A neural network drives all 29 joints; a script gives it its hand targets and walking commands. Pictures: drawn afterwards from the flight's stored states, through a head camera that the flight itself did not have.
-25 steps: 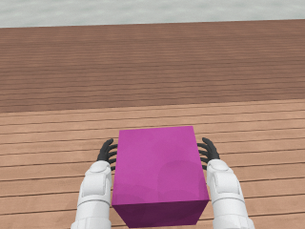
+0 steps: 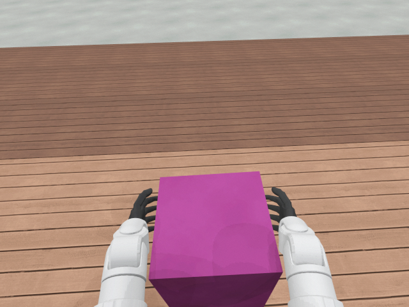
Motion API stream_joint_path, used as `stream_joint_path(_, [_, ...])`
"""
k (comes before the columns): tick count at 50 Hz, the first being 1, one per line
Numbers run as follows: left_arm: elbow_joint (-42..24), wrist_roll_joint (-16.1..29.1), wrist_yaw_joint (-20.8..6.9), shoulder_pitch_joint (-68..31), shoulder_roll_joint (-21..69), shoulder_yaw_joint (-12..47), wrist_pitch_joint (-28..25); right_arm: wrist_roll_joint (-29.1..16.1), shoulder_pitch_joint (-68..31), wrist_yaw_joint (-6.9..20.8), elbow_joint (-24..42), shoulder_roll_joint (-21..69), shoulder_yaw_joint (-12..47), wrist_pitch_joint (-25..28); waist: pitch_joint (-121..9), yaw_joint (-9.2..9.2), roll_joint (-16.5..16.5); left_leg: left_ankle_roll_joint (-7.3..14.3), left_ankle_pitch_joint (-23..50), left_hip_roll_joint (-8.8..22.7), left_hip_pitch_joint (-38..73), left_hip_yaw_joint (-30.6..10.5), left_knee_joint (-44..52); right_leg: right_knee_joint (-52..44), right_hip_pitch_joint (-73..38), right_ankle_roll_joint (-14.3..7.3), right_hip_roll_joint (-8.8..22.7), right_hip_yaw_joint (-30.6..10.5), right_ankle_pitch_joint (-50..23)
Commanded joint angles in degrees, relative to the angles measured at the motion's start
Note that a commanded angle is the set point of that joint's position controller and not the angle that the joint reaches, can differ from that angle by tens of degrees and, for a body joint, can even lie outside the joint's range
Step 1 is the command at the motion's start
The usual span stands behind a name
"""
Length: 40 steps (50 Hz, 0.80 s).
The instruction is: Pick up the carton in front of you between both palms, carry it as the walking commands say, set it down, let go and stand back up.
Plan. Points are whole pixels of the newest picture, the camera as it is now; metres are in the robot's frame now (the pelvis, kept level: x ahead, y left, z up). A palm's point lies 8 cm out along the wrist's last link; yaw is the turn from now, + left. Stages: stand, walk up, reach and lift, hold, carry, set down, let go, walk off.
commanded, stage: reach and lift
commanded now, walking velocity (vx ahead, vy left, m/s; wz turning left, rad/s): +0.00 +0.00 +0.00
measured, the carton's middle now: (214, 244) +0.28 +0.00 -0.04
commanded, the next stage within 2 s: hold in 0.10 s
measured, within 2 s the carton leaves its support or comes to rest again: neither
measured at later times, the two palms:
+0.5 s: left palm (134, 229) +0.27 +0.15 +0.05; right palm (290, 226) +0.28 -0.15 +0.05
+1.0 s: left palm (135, 225) +0.28 +0.15 +0.05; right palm (289, 224) +0.28 -0.15 +0.05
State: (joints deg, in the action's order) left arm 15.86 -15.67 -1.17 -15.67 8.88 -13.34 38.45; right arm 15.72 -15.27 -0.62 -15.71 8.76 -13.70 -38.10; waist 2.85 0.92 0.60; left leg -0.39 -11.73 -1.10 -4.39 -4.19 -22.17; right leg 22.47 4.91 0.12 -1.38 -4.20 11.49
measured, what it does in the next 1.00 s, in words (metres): stands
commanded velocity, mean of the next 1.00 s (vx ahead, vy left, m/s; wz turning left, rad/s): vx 0.00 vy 0.00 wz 0.00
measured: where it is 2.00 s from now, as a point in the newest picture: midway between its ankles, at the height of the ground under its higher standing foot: outside the picture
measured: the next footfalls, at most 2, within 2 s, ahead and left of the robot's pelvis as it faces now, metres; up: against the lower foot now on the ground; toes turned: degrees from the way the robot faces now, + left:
left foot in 1.90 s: +0.21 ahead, +0.10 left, +0.00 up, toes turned +11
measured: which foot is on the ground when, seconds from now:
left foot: down 0.00-1.00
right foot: down 0.00-1.00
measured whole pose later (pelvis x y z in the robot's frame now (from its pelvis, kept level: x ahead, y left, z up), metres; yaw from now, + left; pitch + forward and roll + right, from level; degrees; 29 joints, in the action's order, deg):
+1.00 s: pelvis -0.01 +0.00 +0.00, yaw +0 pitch -9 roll +0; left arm 12.7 -15.8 -1.6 -16.2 9.0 -13.2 43.3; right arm 15.9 -15.7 -0.3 -12.2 8.9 -13.1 -43.3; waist 3.9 0.6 0.8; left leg -0.3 -11.2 -1.2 -2.0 -4.2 -21.8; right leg 21.8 2.4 0.2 -1.3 -4.3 10.8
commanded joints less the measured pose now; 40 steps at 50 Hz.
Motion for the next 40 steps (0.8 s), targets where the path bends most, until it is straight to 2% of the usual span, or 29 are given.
stream_joint_path(1, [-2.17,13.18,-11.51,-23.22,51.96,30.17,-1.28,-14.34,-24.85,12.61,4.66,52.75,32.47,0.88,-16.17,-0.2,-1.74,0.2,14.76,-4.69,4.15,0.02,1.33,-3.22,-5.51,0.51,-3.47,-1.32,-15.33])
stream_joint_path(2, [-2.02,12.19,-11.66,-26.59,49.75,28.93,-1.27,-12.78,-27.61,12.57,2.89,51.83,29.84,0.84,-15.07,-0.81,-2.2,0.8,12.9,-4.06,4.11,-0.06,1.76,-2.24,-3.69,1.01,-4.02,-0.35,-14.22])
stream_joint_path(3, [-2.43,11.47,-11.37,-25.25,50.8,29.51,-0.71,-12.86,-27.65,12.88,0.52,51.33,28.94,0.91,-13.53,0.8,-0.21,0.25,11.93,-3.83,2.05,-0.39,2.04,-2.37,-4.77,-0.21,-3.59,-0.25,-11.34])
stream_joint_path(4, [0.19,12.11,-11.5,-23.88,51.35,29.37,-0.17,-13.4,-26.5,12.65,3.31,51.99,30.22,0.46,-14.64,-0.71,0.54,0.6,11.27,-3.88,4.66,0.17,1.97,-3.08,-3.8,0.2,-3.43,-0.9,-11.25])
stream_joint_path(5, [-2.11,11.97,-11.24,-25.0,51.23,29.21,-0.09,-12.02,-25.68,12.4,1.54,50.74,29.1,-0.03,-13.45,-0.46,-0.52,0.1,12.6,-3.67,3.97,-0.56,2.26,-2.98,-3.97,-0.45,-3.66,-0.38,-11.64])
stream_joint_path(6, [-3.09,11.83,-11.49,-24.35,49.81,29.16,-0.25,-14.4,-26.91,12.37,4.46,52.18,31.51,-0.11,-14.4,2.26,0.55,1.01,11.39,-4.18,2.8,0.34,1.92,-2.61,-4.81,0.62,-2.68,-1.0,-12.66])
stream_joint_path(7, [-3.77,13.54,-11.39,-27.3,51.22,30.75,0.0,-13.9,-28.44,12.6,3.65,51.52,30.38,-0.27,-15.17,-1.5,-0.96,0.58,9.97,-3.44,2.85,-0.18,1.96,-2.34,-5.83,0.46,-3.55,-0.31,-10.24])
stream_joint_path(8, [-6.0,13.57,-11.44,-26.24,51.56,31.94,0.42,-14.28,-26.55,12.54,6.5,52.15,32.73,-0.75,-15.27,-1.29,-0.21,0.33,11.62,-4.09,5.49,-0.2,2.48,-3.39,-3.36,0.52,-3.69,-0.74,-10.99])
stream_joint_path(9, [-5.47,13.32,-11.3,-23.97,51.54,32.41,1.09,-16.11,-26.8,12.34,6.08,53.18,33.99,-1.26,-16.52,1.32,0.41,0.41,14.06,-4.66,4.27,-0.09,2.18,-3.36,-6.46,0.54,-3.38,-1.29,-14.23])
stream_joint_path(10, [-6.98,14.07,-11.27,-22.3,51.1,32.29,1.64,-14.98,-24.23,11.99,7.85,51.29,33.77,-1.76,-16.16,-0.78,-1.55,0.1,15.66,-4.29,3.46,-0.86,2.37,-3.02,-8.87,0.46,-3.75,-1.25,-16.47])
stream_joint_path(11, [-7.23,14.17,-11.01,-21.71,50.52,32.92,2.06,-15.91,-24.86,12.02,7.28,51.49,33.72,-2.53,-16.56,0.78,-0.82,0.86,15.68,-3.43,5.49,-0.84,2.33,-3.07,-7.61,0.72,-3.0,-0.74,-15.74])
stream_joint_path(12, [-8.04,15.01,-10.94,-22.31,50.12,32.98,2.58,-14.91,-23.12,11.77,9.33,50.64,33.67,-3.23,-14.36,-2.24,-1.1,0.35,15.25,-3.29,6.27,-0.84,2.78,-3.53,-5.73,0.36,-3.61,-0.93,-15.56])
stream_joint_path(15, [-8.34,13.51,-10.63,-20.33,48.21,30.83,3.68,-14.77,-22.05,11.74,9.84,48.61,33.14,-4.24,-11.1,-0.04,-0.38,-0.07,12.41,-4.63,2.38,-0.44,3.96,-4.94,-7.76,0.57,-3.29,-0.61,-12.99])
stream_joint_path(16, [-5.39,12.76,-10.72,-22.6,47.74,29.06,3.97,-13.23,-24.09,12.07,8.43,47.72,31.27,-4.12,-9.51,-1.87,-0.89,0.44,7.38,-3.72,3.97,0.01,4.17,-4.47,-4.26,0.4,-3.22,0.14,-8.71])
stream_joint_path(17, [-5.13,12.3,-10.53,-22.93,49.22,29.63,3.92,-13.87,-26.44,12.07,7.5,48.52,31.28,-4.11,-8.0,0.59,-1.53,0.53,6.75,-3.5,2.3,-0.98,4.08,-4.12,-4.42,-0.11,-3.6,0.38,-5.97])
stream_joint_path(18, [-5.58,12.4,-10.69,-24.79,49.35,30.15,3.65,-14.69,-28.48,12.39,7.75,49.72,32.12,-3.82,-9.81,1.19,-0.78,0.83,4.13,-3.87,1.63,-0.17,3.78,-4.1,-5.1,-0.05,-3.05,-0.05,-4.35])
stream_joint_path(20, [-5.15,13.08,-11.0,-25.45,49.99,31.18,3.35,-16.12,-30.77,12.82,8.06,51.24,33.2,-3.61,-11.06,1.12,-1.72,1.24,5.01,-3.59,3.24,-0.27,3.41,-3.73,-2.82,0.81,-3.31,0.04,-3.91])
stream_joint_path(21, [-5.28,13.4,-10.98,-28.4,50.53,30.93,3.36,-14.35,-29.81,12.32,6.44,49.81,31.46,-3.89,-10.96,-1.7,-0.4,1.08,2.96,-3.27,3.89,-0.27,3.3,-3.61,-2.71,0.01,-3.08,0.01,-2.14])
stream_joint_path(23, [-5.5,12.64,-11.17,-30.06,49.78,30.24,3.51,-13.81,-31.17,12.84,4.06,49.66,30.02,-3.64,-10.68,-0.58,-0.16,0.54,0.49,-3.73,3.11,0.1,3.33,-4.39,-1.72,-0.18,-3.01,0.1,0.9])
stream_joint_path(24, [-4.59,14.05,-11.3,-29.71,51.05,32.41,3.44,-14.04,-30.32,12.88,4.0,50.63,30.84,-3.65,-10.37,-1.83,-1.36,0.52,0.96,-3.0,1.84,-0.27,3.39,-3.75,-2.69,-0.44,-3.66,0.5,-0.1])
stream_joint_path(25, [-5.59,13.16,-11.01,-30.43,50.45,31.42,3.39,-14.31,-29.94,12.64,5.37,50.55,31.58,-3.55,-10.94,-1.7,1.83,0.47,2.31,-3.65,3.1,0.13,2.92,-3.8,-3.05,-0.52,-2.88,-0.42,-2.75])
stream_joint_path(27, [-5.86,13.43,-11.05,-29.51,50.62,31.34,3.3,-13.72,-30.05,12.93,4.85,50.35,30.83,-3.76,-11.85,-1.3,-0.81,0.4,3.52,-2.98,3.25,-0.68,3.12,-3.47,-3.07,-0.27,-3.4,0.27,-2.39])
stream_joint_path(29, [-3.15,12.06,-10.97,-28.78,50.48,29.74,3.39,-13.82,-32.12,13.09,4.09,50.62,30.7,-3.59,-10.19,0.57,0.07,1.25,1.79,-2.9,1.38,-0.53,3.31,-3.18,-1.85,-0.48,-3.55,0.56,-0.47])
stream_joint_path(30, [-2.43,12.41,-11.28,-30.12,50.88,29.49,3.67,-13.95,-31.3,13.22,4.22,50.05,30.67,-3.37,-11.07,-1.15,0.57,0.6,0.44,-3.4,1.04,0.03,2.8,-3.42,-3.68,-0.5,-2.84,0.0,-0.71])
stream_joint_path(31, [-2.9,11.2,-11.24,-27.98,50.62,27.93,3.55,-13.64,-32.83,13.53,4.26,49.7,29.97,-3.87,-11.32,-0.01,-0.66,0.97,2.24,-2.8,3.39,-0.4,3.57,-3.8,-1.43,-0.11,-3.23,0.48,-0.95])
stream_joint_path(34, [-1.58,12.2,-11.37,-28.19,51.86,28.72,3.57,-13.71,-31.37,13.9,4.18,49.46,30.68,-3.59,-11.09,-1.05,0.66,0.66,1.29,-3.1,3.34,-0.35,3.82,-3.71,-2.11,-0.18,-2.91,0.19,-1.36])
stream_joint_path(35, [-1.56,11.26,-11.39,-28.95,50.96,27.26,3.6,-13.14,-33.57,13.91,3.58,49.39,29.43,-3.47,-9.67,0.72,-2.08,0.7,0.31,-3.04,2.42,-0.34,3.66,-3.63,-1.42,0.01,-3.57,0.87,0.93])
stream_joint_path(38, [-2.8,13.18,-11.57,-28.48,52.38,29.64,2.92,-13.69,-31.59,13.71,4.84,50.62,30.69,-3.15,-13.3,-1.11,-0.81,0.98,4.0,-2.69,3.96,-0.54,3.39,-3.29,-3.21,-0.21,-3.42,0.19,-3.07])
stream_joint_path(40, [-2.44,12.58,-11.44,-30.07,51.8,28.97,3.23,-13.6,-32.36,13.56,4.68,50.4,31.3,-2.73,-12.9,0.18,-0.3,0.44,5.67,-3.68,1.81,-0.02,3.61,-3.11,-4.19,-0.01,-3.78,0.29,-6.05])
